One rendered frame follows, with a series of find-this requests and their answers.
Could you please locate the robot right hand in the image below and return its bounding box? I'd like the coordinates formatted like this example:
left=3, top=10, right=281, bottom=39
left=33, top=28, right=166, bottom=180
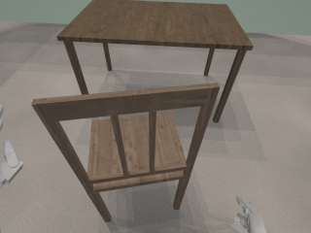
left=230, top=196, right=267, bottom=233

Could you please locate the table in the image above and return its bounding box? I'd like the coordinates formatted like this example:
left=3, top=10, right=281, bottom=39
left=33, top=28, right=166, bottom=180
left=56, top=0, right=254, bottom=123

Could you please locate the chair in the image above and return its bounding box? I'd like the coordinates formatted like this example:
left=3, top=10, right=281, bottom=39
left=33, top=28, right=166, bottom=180
left=31, top=83, right=220, bottom=222

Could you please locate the robot left hand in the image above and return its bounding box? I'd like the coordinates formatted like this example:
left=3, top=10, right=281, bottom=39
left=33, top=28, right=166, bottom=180
left=0, top=104, right=23, bottom=188

